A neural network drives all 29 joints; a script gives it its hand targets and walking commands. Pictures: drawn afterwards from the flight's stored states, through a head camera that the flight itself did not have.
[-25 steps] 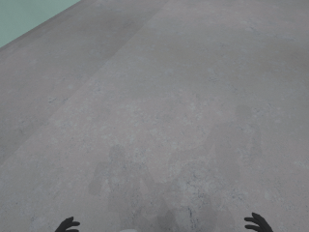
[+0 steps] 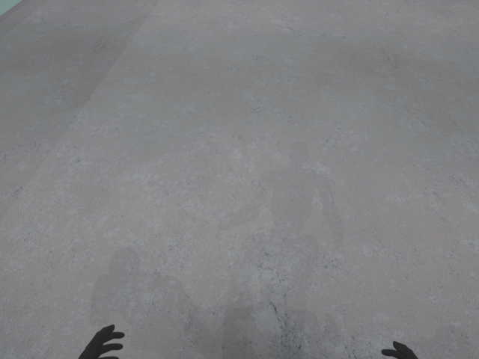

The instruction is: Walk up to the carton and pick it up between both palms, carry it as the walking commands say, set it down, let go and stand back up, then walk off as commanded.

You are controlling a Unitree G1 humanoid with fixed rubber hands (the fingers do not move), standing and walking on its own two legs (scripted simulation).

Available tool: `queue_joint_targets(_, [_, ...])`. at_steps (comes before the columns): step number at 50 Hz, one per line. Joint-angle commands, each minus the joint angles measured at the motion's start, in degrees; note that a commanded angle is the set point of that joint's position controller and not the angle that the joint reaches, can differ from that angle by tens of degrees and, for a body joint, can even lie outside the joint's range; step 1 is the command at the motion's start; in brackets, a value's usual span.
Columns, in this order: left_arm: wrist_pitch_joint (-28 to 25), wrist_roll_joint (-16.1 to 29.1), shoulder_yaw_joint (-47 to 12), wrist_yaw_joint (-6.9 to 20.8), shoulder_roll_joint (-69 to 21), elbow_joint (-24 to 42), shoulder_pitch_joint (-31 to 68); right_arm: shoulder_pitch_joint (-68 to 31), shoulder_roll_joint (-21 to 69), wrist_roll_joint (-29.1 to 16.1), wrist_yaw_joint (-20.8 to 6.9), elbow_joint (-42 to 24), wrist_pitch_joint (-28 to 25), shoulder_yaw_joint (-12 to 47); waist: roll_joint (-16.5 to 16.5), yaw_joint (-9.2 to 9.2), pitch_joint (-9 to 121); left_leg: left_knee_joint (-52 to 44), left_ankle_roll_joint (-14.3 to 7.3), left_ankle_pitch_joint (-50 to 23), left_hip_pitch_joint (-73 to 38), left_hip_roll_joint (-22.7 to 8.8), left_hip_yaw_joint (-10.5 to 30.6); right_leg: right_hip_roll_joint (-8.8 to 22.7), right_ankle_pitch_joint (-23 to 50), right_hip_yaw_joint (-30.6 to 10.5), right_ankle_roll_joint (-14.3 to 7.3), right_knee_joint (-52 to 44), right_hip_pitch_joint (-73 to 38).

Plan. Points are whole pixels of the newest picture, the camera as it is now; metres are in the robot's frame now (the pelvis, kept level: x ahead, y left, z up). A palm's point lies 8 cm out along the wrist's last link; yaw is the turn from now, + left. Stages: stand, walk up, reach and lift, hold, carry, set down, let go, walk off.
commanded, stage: walk up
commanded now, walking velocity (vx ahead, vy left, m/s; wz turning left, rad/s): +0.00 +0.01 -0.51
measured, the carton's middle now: out of the picture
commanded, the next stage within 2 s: none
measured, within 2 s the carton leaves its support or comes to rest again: neither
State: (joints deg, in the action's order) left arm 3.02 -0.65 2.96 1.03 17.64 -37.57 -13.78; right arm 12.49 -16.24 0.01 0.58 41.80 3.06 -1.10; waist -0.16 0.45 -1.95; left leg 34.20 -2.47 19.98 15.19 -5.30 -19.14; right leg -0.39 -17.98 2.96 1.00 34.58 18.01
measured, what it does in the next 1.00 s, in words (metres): steps to the left, turning right: left foot, then right foot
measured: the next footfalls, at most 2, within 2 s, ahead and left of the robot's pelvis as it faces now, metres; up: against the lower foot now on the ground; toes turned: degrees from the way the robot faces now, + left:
left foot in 0.40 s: +0.04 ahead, +0.17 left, +0.00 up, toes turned -5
right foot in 0.82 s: -0.07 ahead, +0.00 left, +0.00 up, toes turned -26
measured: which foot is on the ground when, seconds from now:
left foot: down 0.00-0.00, up 0.02-0.38, down 0.40-0.82, up 0.84-1.00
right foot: down 0.00-0.40, up 0.42-0.80, down 0.82-1.00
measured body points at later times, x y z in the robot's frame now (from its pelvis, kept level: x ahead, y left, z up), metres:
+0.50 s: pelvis -0.03 +0.09 +0.01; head -0.01 +0.10 +0.46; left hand +0.15 +0.33 -0.11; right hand +0.03 -0.21 -0.09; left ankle +0.00 +0.18 -0.73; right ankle -0.04 -0.06 -0.67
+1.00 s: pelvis -0.05 +0.10 +0.01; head -0.03 +0.06 +0.46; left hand +0.16 +0.30 -0.08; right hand -0.06 -0.19 -0.12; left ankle +0.01 +0.23 -0.66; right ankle -0.10 +0.02 -0.73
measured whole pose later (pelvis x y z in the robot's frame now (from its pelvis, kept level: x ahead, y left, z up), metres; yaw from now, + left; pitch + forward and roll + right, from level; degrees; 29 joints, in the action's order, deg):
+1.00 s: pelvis -0.05 +0.10 +0.01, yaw -28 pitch +2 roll +3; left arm 2.4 -0.7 2.2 0.9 16.1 -37.6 -18.0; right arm 12.3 -15.9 0.0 -0.4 39.1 3.6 -1.5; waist 0.7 1.2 -1.9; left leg 58.7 0.8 26.5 28.8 -3.3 -5.1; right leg 0.3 -16.9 -2.7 -2.6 30.8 16.2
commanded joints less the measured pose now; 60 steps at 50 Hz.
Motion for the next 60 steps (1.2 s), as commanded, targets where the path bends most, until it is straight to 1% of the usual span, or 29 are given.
queue_joint_targets(1, [-2.0, -0.9, 3.2, -0.9, 13.1, -0.4, -7.2, -1.5, -3.6, 0.3, -0.2, -7.2, 0.0, -1.9, -16.3, 4.26, 5.6, 25.2, 4.4, 18.1, 18.4, 2.1, 14.0, 21.6, 37.0, -30.7, -11.3, -13.3, -13.5])
queue_joint_targets(3, [-1.9, -0.8, 2.7, -1.2, 9.1, -0.1, -3.2, -4.4, -3.6, 0.7, -0.4, -7.3, 0.0, -2.0, -9.4, 2.92, 3.5, 29.1, 4.6, 13.0, 18.7, 1.7, 19.2, 18.8, 31.5, -25.4, -12.2, -14.4, -8.3])
queue_joint_targets(5, [-1.8, -0.8, 2.5, -1.8, 7.8, 0.0, -0.4, -3.0, -4.4, 1.1, -0.4, -6.4, -0.3, -2.1, -7.7, 1.49, 3.8, 27.1, 4.8, 9.1, 17.6, 2.0, 19.1, 15.2, 32.2, -20.8, -10.7, -13.5, -8.1])
queue_joint_targets(9, [-2.4, -1.0, 2.7, -1.6, 7.6, -1.4, -3.4, -3.0, -3.9, 1.1, -0.3, -6.6, -0.4, -2.0, -10.0, 2.34, 8.5, 21.0, 6.0, 6.2, 15.6, 2.8, 17.8, 13.1, 37.3, -18.2, -10.0, -11.8, -12.8])
queue_joint_targets(15, [-1.1, -1.0, 3.3, -0.9, 8.3, -0.1, 0.9, -1.8, -2.8, 0.9, -0.1, -6.0, -0.2, -1.3, -13.2, 0.69, 3.6, 10.5, 5.5, 5.1, 7.8, 5.0, 15.7, 9.6, 12.1, -20.4, -9.3, -15.4, -1.4])
queue_joint_targets(17, [-0.6, -0.8, 3.4, -0.8, 8.6, 0.2, 2.5, 1.7, -2.3, 0.9, 0.1, -5.1, -0.5, -1.0, -12.3, -1.65, 3.5, 1.4, 5.0, 0.7, -0.2, 6.5, 13.2, 6.9, 8.2, -19.2, -7.5, -13.8, 3.4])
queue_joint_targets(18, [-0.4, -0.7, 3.0, -0.8, 7.7, 0.4, 3.2, 4.2, -2.9, 1.1, 0.5, -4.3, -1.0, -1.1, -10.4, -3.13, 3.8, -5.3, 4.4, -3.2, -5.4, 6.1, 12.7, 4.9, 7.7, -18.4, -6.1, -10.6, 6.1])
queue_joint_targets(19, [-0.6, -0.7, 2.2, -0.9, 5.1, 1.2, 3.1, 6.3, -6.3, 1.2, 0.8, -4.0, -1.6, -2.1, -1.9, -4.88, 3.7, -10.6, 2.2, -2.1, -11.7, -0.6, 19.0, 2.5, 6.3, -15.9, -4.1, -3.4, 12.8])
queue_joint_targets(20, [-1.1, -1.1, 1.1, -0.9, 0.4, 3.2, 2.8, 7.4, -12.7, 2.0, 1.1, -4.3, -1.6, -3.6, 19.0, -5.02, 5.1, -18.4, -2.8, -5.6, -12.9, -17.9, 37.0, -4.3, -8.1, -5.7, -0.5, 14.2, 20.5])
queue_joint_targets(21, [-0.8, -1.2, 1.7, -1.0, 0.2, 3.7, 3.2, 4.2, -13.5, 1.5, 1.0, -4.9, -1.1, -3.3, 17.1, -2.71, 1.5, -19.7, -6.5, -11.7, -5.6, -23.8, 38.1, -1.4, -17.7, -3.9, 1.0, 26.5, 20.7])
queue_joint_targets(22, [-0.5, -1.0, 2.3, -0.7, 1.6, 3.4, 2.8, 1.6, -12.0, 1.2, 0.8, -4.7, -1.0, -2.5, 10.7, -1.12, 0.0, -19.7, -6.8, -12.2, -3.1, -21.5, 33.2, -0.1, -14.6, -5.4, 1.3, 30.2, 18.7])
queue_joint_targets(24, [-0.2, -0.6, 2.9, 0.1, 3.2, 1.4, 1.1, -0.7, -8.4, 1.4, 0.5, -4.0, -1.3, -1.8, 6.0, -0.19, -1.5, -20.2, -4.8, -6.2, 2.1, -15.4, 24.8, 1.2, -7.1, -5.2, 1.7, 32.7, 14.5])
queue_joint_targets(26, [0.1, -0.2, 2.5, 0.7, 2.7, 0.2, 0.3, -3.0, -7.1, 1.7, 0.7, -3.2, -1.6, -1.5, 7.3, 0.01, -1.4, -18.1, -3.7, -10.6, 0.0, -12.3, 19.3, 1.0, -5.6, -3.5, 2.8, 31.2, 14.2])
queue_joint_targets(28, [0.2, 0.1, 2.0, 0.5, 2.2, 0.4, 1.1, -1.5, -6.9, 1.8, 0.5, -3.0, -1.8, -1.5, 9.0, -0.73, -0.2, -16.3, -3.7, -17.4, -3.8, -12.7, 17.3, 0.8, -6.0, -2.5, 3.5, 28.2, 14.7])
queue_joint_targets(29, [0.1, -0.6, 2.8, 0.6, 3.7, 0.0, 1.1, -1.1, -8.3, 1.1, 0.6, -4.9, -1.1, -2.4, 6.5, -0.64, 3.3, -14.6, -2.1, -19.4, -3.8, -13.8, 15.7, 0.9, -4.5, -2.7, 4.0, 29.9, 12.5])
queue_joint_targets(36, [-0.6, -0.1, 0.7, 0.8, 0.6, 1.1, 4.3, 1.7, -8.4, 2.0, 0.5, -5.4, -0.7, -4.6, 10.2, -2.46, 5.9, -10.6, -3.2, -12.2, -6.7, -13.7, 14.1, 2.7, -7.6, -0.3, 2.4, 7.7, 5.6])
queue_joint_targets(38, [-1.4, -0.3, 0.3, 0.5, 0.6, 0.1, 0.2, 1.8, -8.3, 1.8, 0.2, -5.4, -0.4, -5.1, 9.0, -0.78, 7.3, -5.5, -2.9, -10.4, -6.0, -13.2, 12.4, 2.1, -3.4, 0.8, 1.3, -1.6, 0.9])
queue_joint_targets(39, [-2.0, -0.4, 0.6, 0.5, 1.9, -0.4, -1.6, 1.2, -7.6, 1.6, 0.1, -5.8, -0.5, -5.0, 6.7, 0.89, 7.5, -1.5, -1.7, -8.5, -2.3, -12.0, 10.6, 3.1, 0.1, -0.6, 0.0, -6.5, -3.7])
queue_joint_targets(40, [-2.6, -0.5, 1.9, 0.4, 4.8, -0.9, -3.0, 2.7, -5.4, 1.0, 0.1, -5.6, -0.6, -4.7, -3.6, 1.94, 7.5, 5.0, 0.2, -2.5, 2.6, -8.1, 7.1, 8.0, 4.3, -9.1, -2.7, -11.6, -8.4])
queue_joint_targets(41, [-2.8, -0.8, 3.1, 0.4, 10.7, -1.1, -6.5, 0.4, -3.5, 1.1, 0.0, -7.9, -0.5, -3.8, -16.7, 4.23, 6.6, 17.1, 3.0, 12.3, 15.3, -0.4, 7.1, 18.2, 19.2, -27.1, -7.4, -13.7, -12.7])
queue_joint_targets(42, [-2.5, -1.1, 3.4, 0.1, 12.8, -2.5, -9.5, -4.3, -3.0, 1.0, -0.1, -8.5, -0.2, -3.3, -16.4, 5.73, 3.8, 25.0, 4.4, 17.1, 23.0, 3.0, 12.3, 22.0, 25.5, -35.4, -12.0, -16.5, -13.2])
queue_joint_targets(43, [-2.7, -1.0, 3.0, -0.4, 10.8, -2.6, -9.7, -6.9, -3.5, 0.9, 0.1, -9.0, -0.1, -3.7, -11.4, 5.51, 2.8, 28.7, 4.2, 15.9, 22.9, 2.3, 17.0, 21.6, 25.0, -32.9, -14.2, -17.1, -12.2])
queue_joint_targets(44, [-2.6, -1.0, 2.7, -0.5, 8.8, -1.6, -8.1, -7.1, -4.1, 1.1, -0.1, -8.5, -0.2, -4.0, -8.0, 4.8, 2.3, 28.7, 4.4, 12.5, 21.9, 1.6, 18.1, 18.9, 21.2, -29.5, -13.6, -16.8, -10.9])
queue_joint_targets(47, [-2.9, -0.5, 2.1, -1.2, 6.2, -0.3, -5.3, -3.4, -4.5, 1.9, -0.8, -7.3, -0.1, -4.0, -8.5, 2.92, 4.5, 29.7, 5.0, 4.7, 21.0, 2.1, 16.4, 13.8, 26.0, -21.2, -10.1, -14.4, -13.4])
queue_joint_targets(48, [-2.5, -1.0, 3.5, -0.6, 8.1, -0.3, -6.2, -3.2, -5.2, 2.6, -1.0, -7.9, -0.6, -3.7, -14.3, 4.43, 8.3, 24.6, 5.6, 3.8, 19.5, 0.1, 16.1, 11.2, -1.0, -20.1, -10.9, -18.5, -13.4])
queue_joint_targets(49, [-2.5, -0.5, 3.6, -0.2, 9.3, -0.1, -6.4, -9.2, -6.0, 3.4, -2.1, -9.6, -1.0, -3.6, -13.1, 5.0, 5.7, 23.1, 6.9, 2.2, 21.2, 0.6, 15.0, 12.5, -17.5, -24.1, -10.8, -23.2, -10.3])
queue_joint_targets(53, [-3.5, -0.2, 3.5, -0.1, 9.0, -1.7, -10.0, -11.6, -4.2, 2.6, -2.6, -9.9, -2.4, -2.5, -9.5, 5.57, 2.0, 11.4, 7.2, 0.1, 20.0, 1.4, 14.9, 11.1, -12.3, -26.0, -11.2, -24.3, -12.9])
queue_joint_targets(57, [-3.7, 0.2, 3.5, -0.2, 10.7, -3.3, -11.6, -11.6, -3.7, 2.4, -2.5, -10.2, -3.7, -2.2, -12.0, 6.15, 3.3, 3.4, 6.8, 2.8, 16.1, 2.5, 14.5, 11.0, -8.8, -27.8, -12.1, -21.9, -15.2])
queue_joint_targets(60, [-3.4, 0.6, 3.2, 0.2, 10.3, -2.4, -6.3, -6.2, -3.3, 2.4, -2.1, -8.9, -4.5, -2.3, -11.8, 2.19, 4.3, -4.4, 6.2, 0.3, 3.7, 3.3, 12.8, 8.3, -5.9, -24.1, -10.7, -18.6, -8.2])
